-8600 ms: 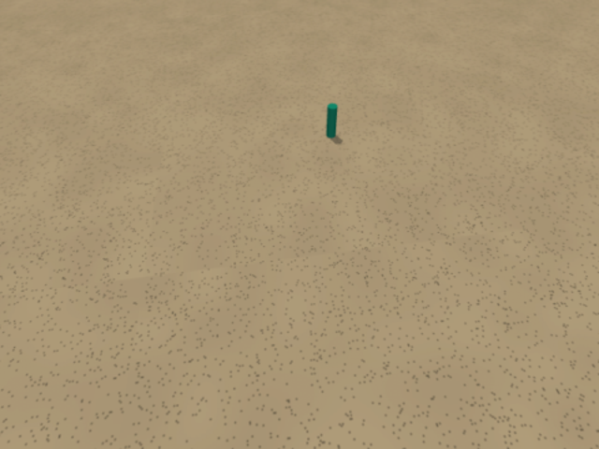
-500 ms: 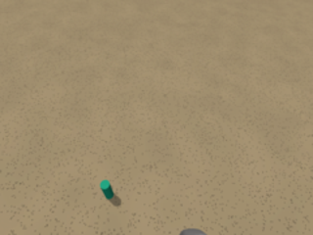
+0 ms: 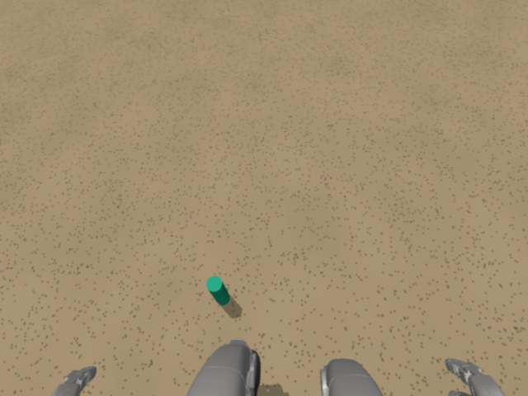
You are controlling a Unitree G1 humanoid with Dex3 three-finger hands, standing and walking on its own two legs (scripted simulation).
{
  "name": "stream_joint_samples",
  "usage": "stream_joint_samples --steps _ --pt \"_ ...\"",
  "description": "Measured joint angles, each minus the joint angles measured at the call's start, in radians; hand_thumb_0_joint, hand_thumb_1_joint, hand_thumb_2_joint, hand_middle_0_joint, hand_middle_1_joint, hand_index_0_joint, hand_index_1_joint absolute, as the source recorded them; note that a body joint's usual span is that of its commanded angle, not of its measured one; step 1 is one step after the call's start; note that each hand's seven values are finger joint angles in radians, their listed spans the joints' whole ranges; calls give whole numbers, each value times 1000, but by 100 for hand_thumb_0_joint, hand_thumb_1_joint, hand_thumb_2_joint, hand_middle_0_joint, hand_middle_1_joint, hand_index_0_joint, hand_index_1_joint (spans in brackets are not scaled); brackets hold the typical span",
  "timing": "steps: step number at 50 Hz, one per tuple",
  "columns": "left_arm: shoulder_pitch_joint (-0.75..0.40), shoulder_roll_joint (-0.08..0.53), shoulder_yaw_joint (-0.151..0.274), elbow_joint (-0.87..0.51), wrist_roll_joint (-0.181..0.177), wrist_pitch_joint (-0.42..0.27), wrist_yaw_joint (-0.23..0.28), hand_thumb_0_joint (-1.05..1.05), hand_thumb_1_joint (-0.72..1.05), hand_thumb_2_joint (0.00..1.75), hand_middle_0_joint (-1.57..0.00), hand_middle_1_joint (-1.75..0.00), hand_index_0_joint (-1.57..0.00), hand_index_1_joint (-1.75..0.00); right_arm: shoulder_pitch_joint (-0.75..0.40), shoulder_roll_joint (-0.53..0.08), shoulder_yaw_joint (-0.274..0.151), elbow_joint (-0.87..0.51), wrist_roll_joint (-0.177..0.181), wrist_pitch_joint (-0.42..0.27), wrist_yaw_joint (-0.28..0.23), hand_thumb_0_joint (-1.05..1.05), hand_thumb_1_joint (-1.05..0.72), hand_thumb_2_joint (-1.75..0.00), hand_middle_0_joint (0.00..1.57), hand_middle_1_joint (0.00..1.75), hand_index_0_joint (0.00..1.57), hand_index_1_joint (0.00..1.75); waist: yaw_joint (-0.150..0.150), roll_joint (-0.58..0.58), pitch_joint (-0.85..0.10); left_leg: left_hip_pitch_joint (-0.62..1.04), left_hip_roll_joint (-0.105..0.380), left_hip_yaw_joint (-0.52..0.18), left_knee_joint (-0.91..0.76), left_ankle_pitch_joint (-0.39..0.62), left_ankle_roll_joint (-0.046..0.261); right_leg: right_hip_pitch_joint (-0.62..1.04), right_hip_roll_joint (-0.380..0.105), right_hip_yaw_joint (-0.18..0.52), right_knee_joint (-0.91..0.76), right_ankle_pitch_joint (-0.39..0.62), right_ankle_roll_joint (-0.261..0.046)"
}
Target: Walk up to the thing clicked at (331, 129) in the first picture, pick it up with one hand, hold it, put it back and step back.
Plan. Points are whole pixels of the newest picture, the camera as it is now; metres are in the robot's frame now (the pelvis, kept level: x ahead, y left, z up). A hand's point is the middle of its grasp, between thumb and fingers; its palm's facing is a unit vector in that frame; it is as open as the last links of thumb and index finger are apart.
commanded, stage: walk up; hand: left
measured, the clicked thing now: (219, 291) +0.42 +0.22 -0.65
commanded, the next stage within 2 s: stand in 1.70 s
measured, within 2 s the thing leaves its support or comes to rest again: neither
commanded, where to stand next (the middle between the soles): +0.11 +0.00 m, yaw -1 degrees
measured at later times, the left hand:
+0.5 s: hand out of the picture -0.03 +0.26 -0.12, palm faces +0.00 -0.92 -0.40, open 7.4 cm
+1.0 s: hand out of the picture +0.01 +0.23 -0.11, palm faces +0.02 -0.91 -0.42, open 7.4 cm
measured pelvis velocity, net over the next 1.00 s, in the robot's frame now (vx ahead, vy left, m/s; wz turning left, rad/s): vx -0.06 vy -0.04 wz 0.04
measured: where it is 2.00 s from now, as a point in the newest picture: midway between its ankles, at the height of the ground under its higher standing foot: outside the picture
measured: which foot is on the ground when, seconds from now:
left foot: down 0.00-0.28, up 0.30-0.50, down 0.52-0.82, up 0.84-1.00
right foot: up 0.00-0.22, down 0.24-0.54, up 0.56-0.80, down 0.82-1.00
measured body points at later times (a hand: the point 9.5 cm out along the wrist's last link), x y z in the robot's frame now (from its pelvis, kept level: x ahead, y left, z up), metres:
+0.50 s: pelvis -0.07 -0.01 +0.01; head -0.04 -0.02 +0.46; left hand -0.03 +0.31 -0.10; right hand -0.01 -0.34 -0.11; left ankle -0.06 +0.11 -0.69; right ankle -0.07 -0.12 -0.70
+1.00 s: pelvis -0.06 -0.04 +0.02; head -0.05 -0.06 +0.46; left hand +0.01 +0.28 -0.08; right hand +0.02 -0.36 -0.12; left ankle -0.05 +0.11 -0.68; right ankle +0.01 -0.16 -0.70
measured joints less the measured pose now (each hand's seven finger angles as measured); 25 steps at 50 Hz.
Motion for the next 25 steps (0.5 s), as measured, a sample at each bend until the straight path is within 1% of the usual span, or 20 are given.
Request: stream_joint_samples --steps 1,2,4,5,7,10,12,13,14,15,16,17,18,19,20,22,24,25 --pt "-27 -2 -1 -5 -3 10 3 1 90 89 -20 -30 -20 -30 -17 5 2 -10 7 -4 -3 1 -90 -89 20 30 21 30 -3 -2 16 -10 1 -5 6 3 3 -42 36 34 102 -47 -8" --pt "-47 -4 -2 -11 -5 16 5 1 90 89 -20 -30 -20 -30 -33 11 5 -18 12 -5 -8 1 -90 -89 20 30 21 30 -5 -8 24 -15 3 -7 2 11 5 -77 65 58 184 -72 -16" --pt "-67 -6 -3 -18 -7 21 3 1 90 89 -20 -30 -20 -29 -60 21 9 -32 11 1 -20 1 -90 -89 21 31 21 30 -3 -23 21 -26 9 -2 -12 28 5 -123 98 75 266 -81 -26" --pt "-70 -9 -3 -19 -5 22 0 1 90 89 -20 -30 -20 -29 -72 22 10 -38 7 3 -25 1 -90 -89 21 31 21 30 -3 -27 16 -33 15 2 -16 35 4 -132 103 70 266 -74 -29" --pt "-67 -18 -2 -18 2 21 -8 1 91 89 -20 -30 -20 -29 -94 19 10 -48 -3 5 -29 1 -90 -89 21 31 21 30 -2 -30 5 -47 28 11 -17 44 4 -118 100 48 196 -67 -26" --pt "-48 -31 3 -9 20 23 -24 1 90 89 -20 -30 -20 -29 -108 5 7 -66 -15 2 -28 1 -90 -89 21 31 21 30 -2 -26 -19 -80 49 21 0 54 -4 -58 85 2 14 -56 -18" --pt "-27 -37 12 -2 34 21 -36 1 90 89 -20 -30 -20 -29 -107 -10 3 -72 -18 6 -26 1 -90 -89 21 31 21 30 0 -16 -41 -112 65 20 25 56 -17 -1 87 -24 -131 -3 -29" --pt "-19 -48 18 4 44 19 -40 1 90 89 -20 -30 -20 -30 -107 -21 -1 -69 -17 10 -27 1 -90 -89 21 31 21 30 -5 10 -41 -123 80 0 42 54 -17 5 105 -43 -145 12 -35" --pt "-5 -53 20 5 55 20 -46 1 90 89 -20 -30 -20 -30 -99 -25 -8 -59 -15 14 -30 1 -90 -89 21 31 21 30 -11 18 -47 -138 67 -26 74 -28 -12 1 108 -56 -139 15 -40" --pt "11 -51 20 5 63 22 -52 1 90 89 -20 -30 -20 -30 -85 -22 -12 -44 -16 18 -36 1 -90 -89 20 30 21 30 -5 3 -58 -152 31 -48 132 -136 -11 -7 94 -52 -130 14 -47" --pt "23 -50 21 7 67 23 -55 1 90 89 -20 -30 -20 -30 -69 -23 -14 -26 -15 21 -41 1 -90 -89 20 30 21 30 7 -14 -65 -162 -4 -66 208 -200 -11 -9 79 -43 -133 19 -51" --pt "33 -53 22 13 68 22 -53 1 90 89 -20 -30 -20 -30 -54 -29 -16 -9 -11 20 -41 1 -90 -89 20 30 21 30 15 -21 -68 -168 -33 -86 282 -225 -9 -4 68 -39 -149 31 -51" --pt "39 -58 23 21 69 20 -51 1 90 89 -20 -30 -21 -30 -38 -36 -20 5 -6 17 -41 1 -90 -89 20 30 21 30 17 -20 -71 -169 -52 -99 342 -227 -8 2 61 -41 -172 48 -48" --pt "45 -62 25 28 72 19 -50 1 90 89 -20 -30 -21 -30 -21 -42 -22 17 -3 12 -39 1 -90 -89 20 30 21 30 19 -18 -74 -161 -61 -101 378 -218 -9 7 55 -44 -196 64 -46" --pt "51 -63 28 33 76 17 -50 1 90 89 -20 -30 -21 -30 -2 -46 -22 30 -1 5 -37 1 -90 -89 20 30 21 30 20 -17 -78 -139 -59 -92 384 -213 -12 12 50 -46 -218 79 -45" --pt "65 -59 32 36 84 11 -53 1 90 89 -21 -30 -21 -30 40 -50 -19 59 -3 -8 -29 1 -90 -89 20 30 21 30 22 -18 -93 -63 -36 -57 305 -228 -18 22 42 -54 -255 99 -45" --pt "82 -47 34 29 85 4 -59 1 90 89 -21 -30 -21 -30 80 -48 -14 89 -10 -15 -20 1 -90 -89 20 30 21 30 22 -22 -113 35 -12 -17 158 -259 -22 29 32 -67 -272 104 -46" --pt "90 -39 33 25 81 2 -63 1 90 89 -21 -30 -21 -30 97 -46 -12 102 -13 -19 -17 1 -90 -89 20 30 21 30 21 -25 -122 89 -4 -2 66 -255 -20 31 27 -74 -272 103 -42"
